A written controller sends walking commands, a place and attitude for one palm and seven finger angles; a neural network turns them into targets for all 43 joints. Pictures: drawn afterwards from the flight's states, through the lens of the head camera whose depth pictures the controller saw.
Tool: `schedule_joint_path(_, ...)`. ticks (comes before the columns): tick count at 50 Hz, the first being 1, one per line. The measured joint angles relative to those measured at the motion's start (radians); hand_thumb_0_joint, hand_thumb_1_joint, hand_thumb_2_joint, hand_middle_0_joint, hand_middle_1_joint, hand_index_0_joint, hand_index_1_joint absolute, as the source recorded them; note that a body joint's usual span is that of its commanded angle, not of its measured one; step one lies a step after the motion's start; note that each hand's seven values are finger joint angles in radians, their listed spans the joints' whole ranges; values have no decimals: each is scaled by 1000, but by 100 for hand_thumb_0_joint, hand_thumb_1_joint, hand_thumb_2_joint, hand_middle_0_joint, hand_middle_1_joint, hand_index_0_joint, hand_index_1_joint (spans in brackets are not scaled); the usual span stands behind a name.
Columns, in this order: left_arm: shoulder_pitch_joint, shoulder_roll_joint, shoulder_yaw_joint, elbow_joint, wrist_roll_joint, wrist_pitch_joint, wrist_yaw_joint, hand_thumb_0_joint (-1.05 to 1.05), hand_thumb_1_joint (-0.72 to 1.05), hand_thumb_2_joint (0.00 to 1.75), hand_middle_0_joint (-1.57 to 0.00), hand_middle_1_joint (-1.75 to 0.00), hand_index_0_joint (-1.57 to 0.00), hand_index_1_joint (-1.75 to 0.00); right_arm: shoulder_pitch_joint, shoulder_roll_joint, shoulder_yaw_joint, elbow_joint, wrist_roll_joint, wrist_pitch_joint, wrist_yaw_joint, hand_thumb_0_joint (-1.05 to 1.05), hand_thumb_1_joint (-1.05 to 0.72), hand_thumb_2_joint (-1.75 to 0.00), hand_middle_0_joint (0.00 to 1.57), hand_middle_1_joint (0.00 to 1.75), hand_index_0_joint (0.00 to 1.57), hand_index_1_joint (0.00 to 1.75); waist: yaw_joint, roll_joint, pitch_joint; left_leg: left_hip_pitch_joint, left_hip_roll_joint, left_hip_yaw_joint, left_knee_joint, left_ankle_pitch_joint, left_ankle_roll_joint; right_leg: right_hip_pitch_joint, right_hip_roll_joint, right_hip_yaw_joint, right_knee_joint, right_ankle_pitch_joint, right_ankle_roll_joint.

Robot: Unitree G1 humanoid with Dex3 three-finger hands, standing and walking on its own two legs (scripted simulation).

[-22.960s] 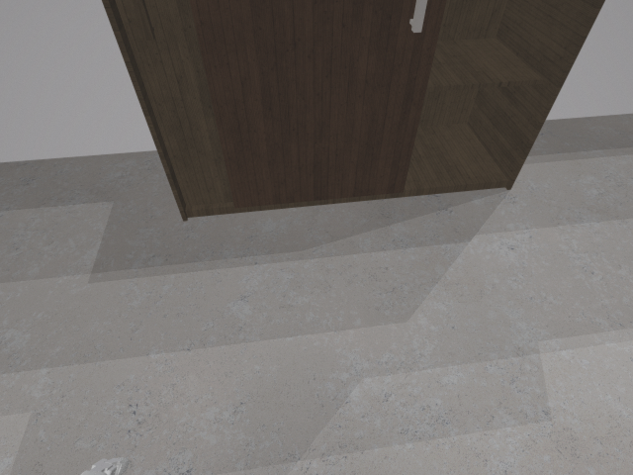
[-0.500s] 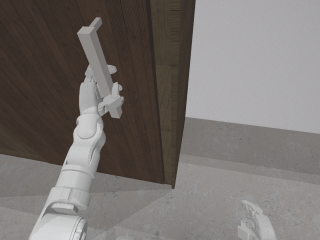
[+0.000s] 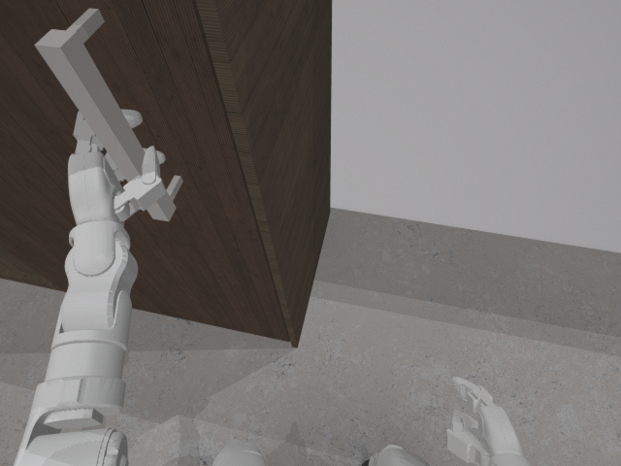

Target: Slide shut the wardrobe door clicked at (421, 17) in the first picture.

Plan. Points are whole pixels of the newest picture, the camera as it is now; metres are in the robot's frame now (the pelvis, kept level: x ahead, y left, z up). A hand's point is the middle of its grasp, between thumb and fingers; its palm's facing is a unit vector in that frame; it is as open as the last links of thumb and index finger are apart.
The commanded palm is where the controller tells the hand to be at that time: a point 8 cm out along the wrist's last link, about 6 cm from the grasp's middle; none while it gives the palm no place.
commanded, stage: stop walking and hold the door there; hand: left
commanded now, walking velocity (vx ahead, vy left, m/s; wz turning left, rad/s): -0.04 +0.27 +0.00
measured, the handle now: (133, 133) +0.41 +0.29 +0.16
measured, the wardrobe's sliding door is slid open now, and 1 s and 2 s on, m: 0.00 0.00 0.00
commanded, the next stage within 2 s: none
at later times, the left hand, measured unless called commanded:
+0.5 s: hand (147, 179) +0.37 +0.26 +0.13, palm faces +0.48 -0.83 -0.29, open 6.5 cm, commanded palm +0.33 +0.30 +0.13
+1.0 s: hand (145, 180) +0.37 +0.27 +0.13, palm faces +0.34 -0.90 -0.27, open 6.0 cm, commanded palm +0.33 +0.30 +0.13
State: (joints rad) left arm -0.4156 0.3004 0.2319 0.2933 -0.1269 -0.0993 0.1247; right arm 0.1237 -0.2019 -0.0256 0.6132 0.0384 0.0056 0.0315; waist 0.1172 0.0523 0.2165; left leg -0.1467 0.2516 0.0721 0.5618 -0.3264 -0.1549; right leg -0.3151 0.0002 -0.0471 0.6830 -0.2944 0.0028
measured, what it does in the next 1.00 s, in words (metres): steps on the spot: left foot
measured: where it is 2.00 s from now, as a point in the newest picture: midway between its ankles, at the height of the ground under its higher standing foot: outside the picture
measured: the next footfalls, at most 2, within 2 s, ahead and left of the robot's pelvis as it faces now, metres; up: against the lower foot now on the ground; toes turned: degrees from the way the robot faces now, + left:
left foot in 0.38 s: +0.11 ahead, +0.08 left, +0.00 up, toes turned -3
left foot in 1.56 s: +0.09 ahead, +0.20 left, +0.00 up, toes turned +2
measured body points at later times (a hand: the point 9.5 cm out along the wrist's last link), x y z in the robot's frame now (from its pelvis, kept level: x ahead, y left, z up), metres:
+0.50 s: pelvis +0.02 -0.03 +0.02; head +0.01 -0.05 +0.47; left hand +0.34 +0.31 +0.15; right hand +0.14 -0.35 -0.06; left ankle +0.07 +0.08 -0.72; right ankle +0.03 -0.10 -0.72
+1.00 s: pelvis +0.04 +0.02 +0.02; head +0.02 +0.02 +0.47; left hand +0.34 +0.31 +0.15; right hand +0.16 -0.22 -0.07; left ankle +0.07 +0.08 -0.72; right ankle +0.03 -0.10 -0.72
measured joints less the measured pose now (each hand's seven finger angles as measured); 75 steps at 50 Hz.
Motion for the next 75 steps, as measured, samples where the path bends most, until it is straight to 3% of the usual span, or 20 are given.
schedule_joint_path(2, 24, 55, 46, 22, 28, -13, -12, -6, 63, 83, -43, -135, -15, -140, -25, 1, 3, 10, 12, -5, -1, 1, -91, -90, 20, 29, 21, 30, -23, 38, 21, -39, 56, -22, 110, 32, 66, 47, 46, -38, -46, -14, -39)
schedule_joint_path(3, 36, 75, 66, 37, 32, -14, -13, -8, 62, 82, -44, -135, -17, -140, -35, -1, 3, 19, 15, -12, -4, 1, -91, -90, 20, 30, 21, 30, -37, 37, 24, -79, 40, -51, 203, 12, 90, 54, 51, -42, -56, -9, -62)
schedule_joint_path(5, 61, 86, 106, 69, 19, -17, -9, -9, 61, 82, -43, -132, -20, -140, -41, -14, 3, 34, 16, -28, -17, 1, -91, -90, 20, 30, 21, 30, -53, 14, 10, -159, -51, -89, 394, -101, 121, 57, 38, -27, -83, 8, -86)
schedule_joint_path(7, 97, 82, 152, 97, 21, -19, 1, -9, 60, 82, -42, -129, -22, -140, -40, -36, 9, 47, 8, -50, -37, 1, -91, -90, 20, 30, 21, 30, -66, -4, -14, -196, -135, -81, 450, -138, 137, 69, 27, 0, -138, 37, -88)
schedule_joint_path(10, 154, 85, 209, 139, 41, -24, 21, -11, 58, 81, -42, -127, -26, -140, -26, -66, 14, 54, 0, -72, -62, 1, -91, -90, 20, 29, 21, 30, -90, -23, -58, -181, -214, -37, 280, -121, 149, 93, 21, 34, -221, 80, -89)
schedule_joint_path(14, 198, 100, 245, 172, 56, -26, 34, -12, 57, 82, -41, -128, -29, -140, 3, -98, -5, 46, 8, -78, -77, 1, -91, -90, 20, 29, 20, 30, -115, -32, -101, -138, -258, -8, 42, -12, 160, 128, 38, 47, -289, 112, -92)
schedule_joint_path(19, 229, 127, 241, 183, 72, -23, 34, -12, 57, 81, -41, -130, -30, -140, 38, -136, -32, 35, 25, -62, -83, 1, -91, -90, 20, 29, 20, 30, -127, -10, -143, -88, -228, -29, -94, 191, 183, 149, 96, 47, -295, 115, -96)
schedule_joint_path(23, 249, 139, 216, 188, 82, -26, 26, -12, 58, 78, -41, -133, -29, -139, 69, -145, -43, 44, 28, -48, -92, 1, -91, -90, 20, 29, 20, 30, -137, 1, -186, -77, -207, -49, -100, 121, 155, 152, 120, 49, -302, 118, -85)
schedule_joint_path(29, 285, 138, 168, 178, 87, -50, 5, -12, 60, 77, -41, -136, -32, -138, 134, -116, -25, 54, 17, -52, -109, 1, -91, -90, 20, 29, 20, 30, -146, -7, -236, -79, -225, -32, -126, 144, 173, 152, 101, 67, -335, 139, -59)
schedule_joint_path(40, 324, 94, 89, 65, 83, -56, 3, -11, 60, 79, -44, -140, -36, -139, 172, -10, 52, 91, 0, -71, -116, 1, -91, -90, 20, 30, 21, 30, -118, -29, -243, -59, -283, 4, -184, 169, 217, 126, 44, 98, -299, 121, -15)
schedule_joint_path(47, 350, 71, 59, 0, 79, -46, 8, -10, 61, 79, -45, -140, -36, -140, 125, 14, 71, 87, -10, -75, -115, 1, -90, -90, 20, 30, 21, 30, -102, -33, -241, -46, -300, 11, -199, 169, 229, 132, 27, 106, -298, 112, -1)
schedule_joint_path(60, 403, 79, 59, -70, 67, -46, 8, -11, 61, 80, -46, -140, -37, -140, 57, -29, 44, 43, -7, -61, -120, 1, -90, -90, 20, 30, 21, 30, -102, -37, -240, -43, -292, 5, -198, 157, 225, 152, 35, 101, -331, 116, -4)
schedule_joint_path(68, 390, 83, 66, -60, 65, -67, 5, -12, 60, 79, -46, -141, -37, -140, 52, -69, 12, 33, 0, -32, -116, 1, -91, -90, 20, 30, 21, 30, -115, 1, -215, -102, -275, -12, -105, 121, 210, 132, 50, 82, -314, 114, -7)
schedule_joint_path(72, 358, 71, 54, -57, 68, -79, -4, -13, 60, 78, -46, -141, -38, -140, 52, -90, -3, 36, 1, -10, -110, 1, -91, -90, 20, 30, 21, 30, -122, 8, -193, -139, -277, -53, -17, 47, 177, 106, 33, 76, -272, 101, 4)
schedule_joint_path(75, 328, 62, 37, -60, 76, -87, -12, -14, 60, 78, -46, -141, -39, -140, 51, -95, -8, 44, -2, 0, -111, 1, -91, -90, 20, 29, 21, 30, -137, -12, -176, -142, -259, -83, 7, 4, 169, 82, -7, 74, -237, 90, 24)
